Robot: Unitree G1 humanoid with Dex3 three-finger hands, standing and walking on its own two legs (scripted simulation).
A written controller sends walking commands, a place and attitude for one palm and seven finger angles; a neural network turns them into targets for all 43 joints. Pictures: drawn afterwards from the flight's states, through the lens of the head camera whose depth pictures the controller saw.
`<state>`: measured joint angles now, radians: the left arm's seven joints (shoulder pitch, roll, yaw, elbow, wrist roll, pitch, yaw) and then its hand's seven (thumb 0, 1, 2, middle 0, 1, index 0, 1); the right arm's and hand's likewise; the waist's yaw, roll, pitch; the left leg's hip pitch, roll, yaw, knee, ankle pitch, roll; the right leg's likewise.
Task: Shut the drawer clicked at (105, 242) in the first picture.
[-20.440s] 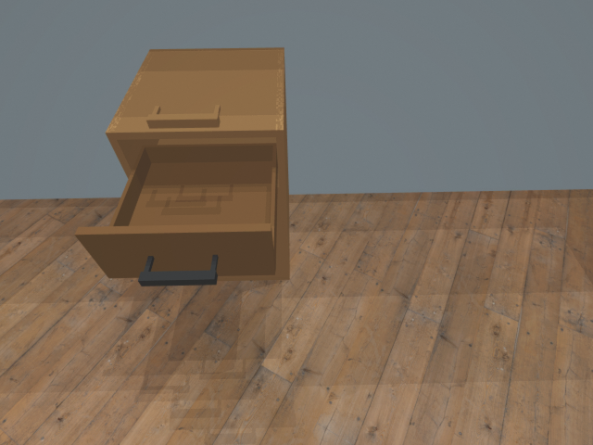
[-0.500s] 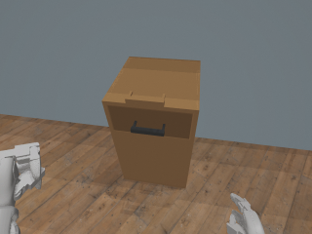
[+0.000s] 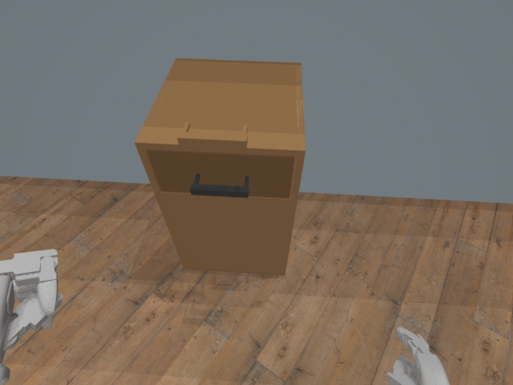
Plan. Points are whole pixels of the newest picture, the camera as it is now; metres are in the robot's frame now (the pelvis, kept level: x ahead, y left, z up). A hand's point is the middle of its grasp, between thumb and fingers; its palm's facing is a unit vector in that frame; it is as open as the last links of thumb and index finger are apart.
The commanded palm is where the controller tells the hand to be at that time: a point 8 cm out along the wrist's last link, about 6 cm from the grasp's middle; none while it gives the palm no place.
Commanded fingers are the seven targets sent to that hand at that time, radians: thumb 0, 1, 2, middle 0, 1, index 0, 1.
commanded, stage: step back with the hand held close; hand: left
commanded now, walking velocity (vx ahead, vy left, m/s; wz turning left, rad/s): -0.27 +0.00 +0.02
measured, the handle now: (220, 184) +0.63 +0.13 -0.16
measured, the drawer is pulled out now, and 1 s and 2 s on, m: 0.00 0.00 0.00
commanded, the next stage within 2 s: stop stepping back and stand still in 1.76 s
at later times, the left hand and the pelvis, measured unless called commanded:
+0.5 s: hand (8, 349) +0.14 +0.25 +0.15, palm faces +0.37 -0.80 -0.46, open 3.3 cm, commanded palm +0.07 +0.29 +0.18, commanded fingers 0.00 0.90 0.90 -1.40 -1.60 -1.40 -1.60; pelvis -0.05 +0.00 -0.01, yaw +2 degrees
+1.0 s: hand out of the picture +0.11 +0.24 +0.16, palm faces +0.37 -0.77 -0.53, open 3.2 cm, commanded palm +0.04 +0.28 +0.18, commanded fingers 0.00 0.90 0.90 -1.40 -1.60 -1.40 -1.60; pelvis -0.08 +0.00 -0.02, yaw +3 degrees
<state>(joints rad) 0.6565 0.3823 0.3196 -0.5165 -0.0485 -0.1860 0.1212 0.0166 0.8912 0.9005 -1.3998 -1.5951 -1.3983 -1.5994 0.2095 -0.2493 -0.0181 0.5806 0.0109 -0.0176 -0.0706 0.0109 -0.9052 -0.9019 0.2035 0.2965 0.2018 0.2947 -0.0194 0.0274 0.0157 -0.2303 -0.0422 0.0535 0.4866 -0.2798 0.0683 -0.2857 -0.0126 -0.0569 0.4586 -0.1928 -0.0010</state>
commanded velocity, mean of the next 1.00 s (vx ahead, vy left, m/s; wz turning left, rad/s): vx -0.35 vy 0.00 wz -0.01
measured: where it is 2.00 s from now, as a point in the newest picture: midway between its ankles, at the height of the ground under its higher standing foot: outside the picture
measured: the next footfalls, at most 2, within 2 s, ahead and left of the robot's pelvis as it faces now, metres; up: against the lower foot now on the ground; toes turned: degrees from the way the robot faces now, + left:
right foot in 1.02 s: -0.01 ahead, -0.13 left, +0.00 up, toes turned +10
left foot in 1.78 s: -0.20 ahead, +0.09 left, +0.00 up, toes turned -2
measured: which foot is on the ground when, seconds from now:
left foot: down 0.00-1.00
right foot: down 0.00-0.94, up 0.96-1.00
